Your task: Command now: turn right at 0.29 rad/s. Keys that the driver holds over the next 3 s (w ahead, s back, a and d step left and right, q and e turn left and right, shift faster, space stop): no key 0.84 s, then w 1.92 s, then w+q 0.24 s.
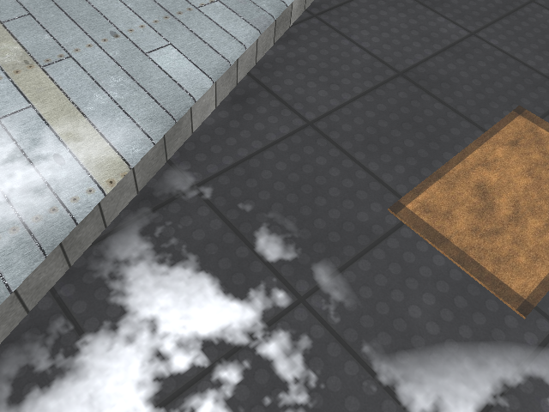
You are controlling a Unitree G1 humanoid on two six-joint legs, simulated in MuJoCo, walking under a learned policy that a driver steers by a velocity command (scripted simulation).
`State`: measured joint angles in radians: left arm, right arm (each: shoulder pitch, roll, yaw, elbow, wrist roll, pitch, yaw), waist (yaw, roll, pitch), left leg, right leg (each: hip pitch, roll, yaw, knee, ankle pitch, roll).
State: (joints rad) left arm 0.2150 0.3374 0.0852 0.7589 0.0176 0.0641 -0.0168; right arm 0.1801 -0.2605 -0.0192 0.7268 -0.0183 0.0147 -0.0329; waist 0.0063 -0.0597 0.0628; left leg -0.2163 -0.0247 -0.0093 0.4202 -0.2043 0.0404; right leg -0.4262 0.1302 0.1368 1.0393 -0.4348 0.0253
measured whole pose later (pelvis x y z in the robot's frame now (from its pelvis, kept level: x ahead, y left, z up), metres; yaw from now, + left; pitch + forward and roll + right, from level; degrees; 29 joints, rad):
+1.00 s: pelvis +0.02 -0.02 +0.00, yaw -1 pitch -1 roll +0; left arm 0.33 0.22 0.01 1.11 0.02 0.00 0.03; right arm 0.28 -0.21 0.00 1.11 -0.04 0.01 -0.01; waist 0.01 0.00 -0.01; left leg -0.26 0.00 0.02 0.63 -0.41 0.05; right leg -0.09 0.07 0.05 0.40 -0.31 -0.07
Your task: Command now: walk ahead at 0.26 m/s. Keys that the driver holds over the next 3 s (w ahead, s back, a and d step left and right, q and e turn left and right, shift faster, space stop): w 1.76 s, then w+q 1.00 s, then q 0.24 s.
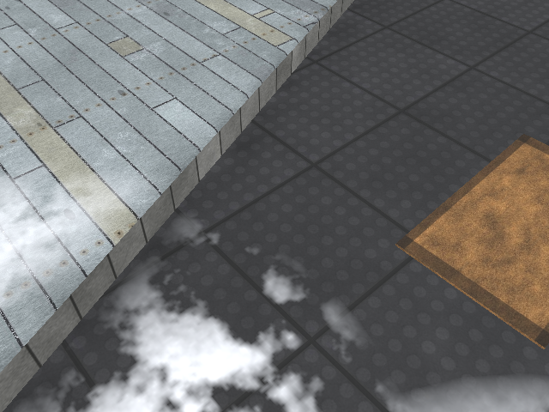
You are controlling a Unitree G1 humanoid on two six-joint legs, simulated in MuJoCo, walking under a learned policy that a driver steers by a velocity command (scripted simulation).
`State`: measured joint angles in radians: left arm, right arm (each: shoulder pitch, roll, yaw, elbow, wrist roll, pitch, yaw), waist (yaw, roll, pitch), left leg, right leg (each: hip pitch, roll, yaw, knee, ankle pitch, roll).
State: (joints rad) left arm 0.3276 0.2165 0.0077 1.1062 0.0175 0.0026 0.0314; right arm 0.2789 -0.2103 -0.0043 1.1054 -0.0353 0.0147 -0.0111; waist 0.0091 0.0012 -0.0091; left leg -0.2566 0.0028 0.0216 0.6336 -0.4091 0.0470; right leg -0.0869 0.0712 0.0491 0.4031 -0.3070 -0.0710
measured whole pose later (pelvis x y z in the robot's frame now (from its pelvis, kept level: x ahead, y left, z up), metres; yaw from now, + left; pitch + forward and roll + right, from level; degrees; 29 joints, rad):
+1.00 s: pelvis +0.48 +0.04 +0.00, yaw +0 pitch +0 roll -1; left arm 0.45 0.17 0.03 1.10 0.01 -0.10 0.00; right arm 0.09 -0.20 -0.03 0.92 -0.03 -0.03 0.03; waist 0.05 0.03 0.05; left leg -0.63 0.11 0.02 0.77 -0.05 0.03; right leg 0.01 0.10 -0.09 0.20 -0.22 -0.10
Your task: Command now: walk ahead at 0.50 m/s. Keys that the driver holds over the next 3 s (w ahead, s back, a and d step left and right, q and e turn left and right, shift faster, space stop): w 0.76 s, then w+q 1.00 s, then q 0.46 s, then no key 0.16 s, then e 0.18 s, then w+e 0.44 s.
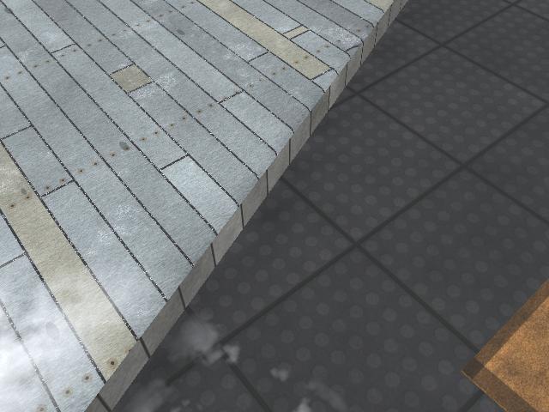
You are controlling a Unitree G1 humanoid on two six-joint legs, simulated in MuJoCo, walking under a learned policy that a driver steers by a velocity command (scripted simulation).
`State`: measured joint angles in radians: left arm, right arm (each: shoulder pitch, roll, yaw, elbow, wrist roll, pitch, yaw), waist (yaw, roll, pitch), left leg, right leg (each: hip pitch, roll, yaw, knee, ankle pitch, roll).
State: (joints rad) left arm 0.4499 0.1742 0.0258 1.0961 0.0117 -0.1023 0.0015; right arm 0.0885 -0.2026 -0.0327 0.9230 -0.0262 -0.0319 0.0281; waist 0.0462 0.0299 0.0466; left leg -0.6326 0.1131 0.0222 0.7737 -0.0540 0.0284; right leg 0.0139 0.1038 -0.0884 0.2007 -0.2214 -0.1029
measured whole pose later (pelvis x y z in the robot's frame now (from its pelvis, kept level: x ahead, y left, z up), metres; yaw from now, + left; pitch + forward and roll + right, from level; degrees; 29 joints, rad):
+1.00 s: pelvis +0.56 -0.02 +0.00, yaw +4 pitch +0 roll -1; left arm 0.36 0.19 0.05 1.03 0.02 -0.11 0.01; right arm 0.23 -0.21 -0.07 0.98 -0.03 -0.03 0.02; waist 0.00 0.04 0.04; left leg -0.61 0.08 -0.02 1.07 -0.17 0.07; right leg -0.09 0.06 -0.17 0.27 -0.19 -0.09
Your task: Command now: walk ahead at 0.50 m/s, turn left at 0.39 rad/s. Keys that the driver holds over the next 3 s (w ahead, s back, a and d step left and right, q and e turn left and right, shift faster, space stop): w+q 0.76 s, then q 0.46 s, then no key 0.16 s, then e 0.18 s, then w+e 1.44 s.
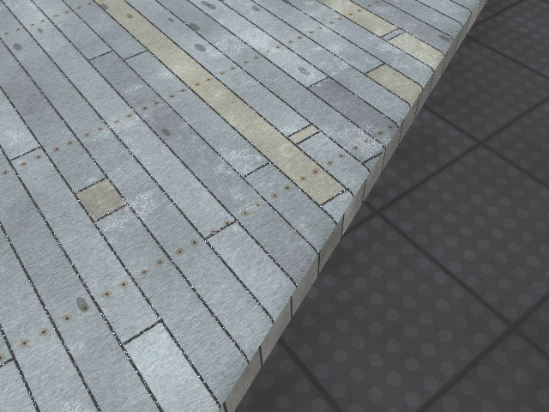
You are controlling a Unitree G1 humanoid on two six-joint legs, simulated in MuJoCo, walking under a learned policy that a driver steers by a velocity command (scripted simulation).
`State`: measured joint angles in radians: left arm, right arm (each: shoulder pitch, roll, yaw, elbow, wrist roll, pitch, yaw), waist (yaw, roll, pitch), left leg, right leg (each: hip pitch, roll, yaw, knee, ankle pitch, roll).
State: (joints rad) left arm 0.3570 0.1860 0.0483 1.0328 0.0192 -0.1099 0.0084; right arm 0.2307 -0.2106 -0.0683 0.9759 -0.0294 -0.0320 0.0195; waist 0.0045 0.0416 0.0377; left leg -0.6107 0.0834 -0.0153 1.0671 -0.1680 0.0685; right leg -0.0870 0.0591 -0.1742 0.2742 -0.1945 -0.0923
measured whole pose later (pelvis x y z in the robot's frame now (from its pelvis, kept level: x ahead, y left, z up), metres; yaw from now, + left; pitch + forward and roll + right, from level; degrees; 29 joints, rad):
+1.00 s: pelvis +0.43 +0.07 -0.01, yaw +36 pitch +1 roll -1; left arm 0.32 0.21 0.04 0.81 0.04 -0.06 0.03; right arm 0.12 -0.21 -0.07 0.61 -0.03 0.05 -0.04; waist -0.01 0.06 0.02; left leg -0.90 -0.08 -0.01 2.08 -0.49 0.07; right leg -0.29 -0.03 -0.16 0.48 -0.21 -0.03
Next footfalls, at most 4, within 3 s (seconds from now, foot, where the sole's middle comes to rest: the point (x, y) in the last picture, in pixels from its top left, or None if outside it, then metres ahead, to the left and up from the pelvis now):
0.28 left None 0.26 0.09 -0.78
0.78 right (291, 391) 0.55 0.02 -0.78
1.26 left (166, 395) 0.49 0.30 -0.66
2.20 right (210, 271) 0.82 0.23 -0.66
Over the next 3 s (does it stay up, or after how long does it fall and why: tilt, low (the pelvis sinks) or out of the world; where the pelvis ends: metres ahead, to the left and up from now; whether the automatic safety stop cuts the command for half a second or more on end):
stays up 1.12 0.39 0.12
